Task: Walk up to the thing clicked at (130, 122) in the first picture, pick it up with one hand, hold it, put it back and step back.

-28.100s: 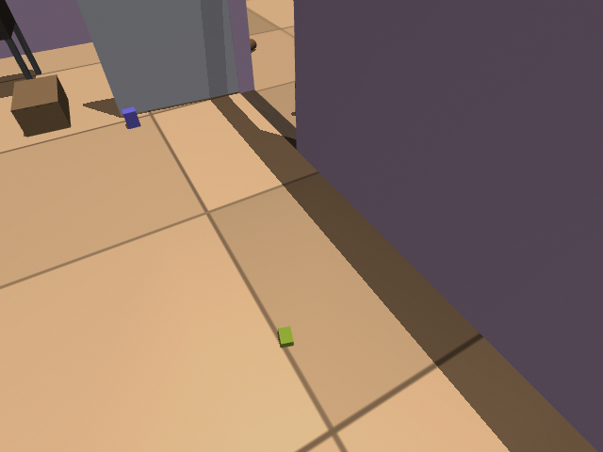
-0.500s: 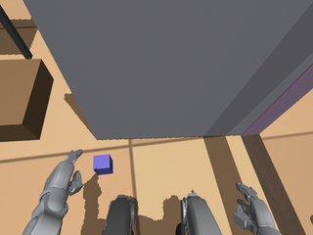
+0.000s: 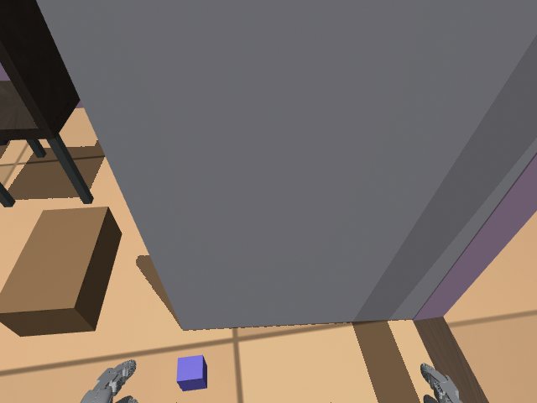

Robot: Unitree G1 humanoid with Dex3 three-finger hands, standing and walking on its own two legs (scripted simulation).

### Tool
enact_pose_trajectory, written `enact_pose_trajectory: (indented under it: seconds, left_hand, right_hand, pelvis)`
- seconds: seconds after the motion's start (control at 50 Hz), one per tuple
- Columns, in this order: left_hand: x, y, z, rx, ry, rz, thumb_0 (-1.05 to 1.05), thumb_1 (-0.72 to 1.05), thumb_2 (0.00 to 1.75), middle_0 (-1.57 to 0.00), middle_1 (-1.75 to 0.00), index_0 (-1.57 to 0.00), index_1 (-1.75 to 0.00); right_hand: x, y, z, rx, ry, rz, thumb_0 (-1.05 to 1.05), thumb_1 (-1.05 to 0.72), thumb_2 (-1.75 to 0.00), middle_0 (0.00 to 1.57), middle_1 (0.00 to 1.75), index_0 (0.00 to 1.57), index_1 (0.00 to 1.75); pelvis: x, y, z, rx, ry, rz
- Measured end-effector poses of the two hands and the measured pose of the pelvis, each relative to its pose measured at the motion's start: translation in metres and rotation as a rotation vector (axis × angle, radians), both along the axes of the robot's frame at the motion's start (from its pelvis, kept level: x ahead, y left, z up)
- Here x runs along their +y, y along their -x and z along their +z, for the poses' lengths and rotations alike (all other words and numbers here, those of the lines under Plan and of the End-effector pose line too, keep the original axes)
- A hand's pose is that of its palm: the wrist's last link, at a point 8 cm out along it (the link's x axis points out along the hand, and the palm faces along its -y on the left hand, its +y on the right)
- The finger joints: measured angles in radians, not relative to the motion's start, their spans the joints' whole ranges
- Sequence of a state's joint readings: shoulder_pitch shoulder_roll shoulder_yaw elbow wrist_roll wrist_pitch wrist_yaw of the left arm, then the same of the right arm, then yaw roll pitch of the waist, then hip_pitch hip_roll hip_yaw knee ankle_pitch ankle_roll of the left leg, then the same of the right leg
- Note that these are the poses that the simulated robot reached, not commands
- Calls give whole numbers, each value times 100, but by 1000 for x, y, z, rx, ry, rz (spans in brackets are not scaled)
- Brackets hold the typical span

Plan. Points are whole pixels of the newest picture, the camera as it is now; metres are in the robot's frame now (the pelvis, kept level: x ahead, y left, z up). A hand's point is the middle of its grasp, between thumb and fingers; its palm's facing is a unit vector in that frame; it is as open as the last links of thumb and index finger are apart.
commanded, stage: home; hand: left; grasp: from above
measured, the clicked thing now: (192, 373) +0.41 +0.24 -0.66
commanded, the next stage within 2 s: stand in 2.00 s
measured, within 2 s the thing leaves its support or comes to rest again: neither
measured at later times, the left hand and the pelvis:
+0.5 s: hand out of the picture +0.16 +0.17 -0.04, palm faces +0.06 -0.98 -0.20, open 7.4 cm; pelvis +0.00 -0.01 +0.01, yaw +1 degrees
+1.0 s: hand out of the picture +0.16 +0.17 -0.04, palm faces +0.05 -0.98 -0.20, open 7.4 cm; pelvis +0.00 -0.01 +0.01, yaw +0 degrees
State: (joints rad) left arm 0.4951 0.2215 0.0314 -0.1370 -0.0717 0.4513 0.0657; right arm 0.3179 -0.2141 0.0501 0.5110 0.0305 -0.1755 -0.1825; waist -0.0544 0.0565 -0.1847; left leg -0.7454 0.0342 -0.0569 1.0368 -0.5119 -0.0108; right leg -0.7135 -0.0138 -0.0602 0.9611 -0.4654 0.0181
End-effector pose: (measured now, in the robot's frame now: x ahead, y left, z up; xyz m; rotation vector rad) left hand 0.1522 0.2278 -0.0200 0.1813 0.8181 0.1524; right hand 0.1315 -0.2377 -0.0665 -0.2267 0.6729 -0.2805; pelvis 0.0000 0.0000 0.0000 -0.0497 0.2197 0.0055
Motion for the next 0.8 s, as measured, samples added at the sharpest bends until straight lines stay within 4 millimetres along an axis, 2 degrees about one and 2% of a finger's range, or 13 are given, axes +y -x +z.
enact_pose_trajectory:
  seconds: [0.08,0.18,0.3,0.8]
  left_hand:
    - [0,5,7,1,9,0,1,90,90,-20,-31,-20,-30]
    - [-1,7,5,11,19,0,1,90,90,-20,-30,-20,-30]
    - [-3,8,3,9,23,3,1,90,90,-20,-30,-20,-30]
    - [-9,6,5,6,16,-11,1,90,90,-20,-30,-20,-30]
  right_hand:
    - [-1,-13,10,-48,9,14,1,-91,-90,20,30,20,29]
    - [-2,-28,18,-94,18,42,1,-91,-90,20,30,20,29]
    - [-2,-35,20,-108,24,68,1,-91,-90,20,30,21,29]
    - [-10,-13,10,-57,17,36,1,-91,-90,20,30,21,29]
  pelvis:
    - [0,-4,4,-17,-2,3]
    - [-2,-5,5,-27,-6,7]
    - [-4,-5,6,-36,-8,11]
    - [-8,-2,6,-45,-12,4]
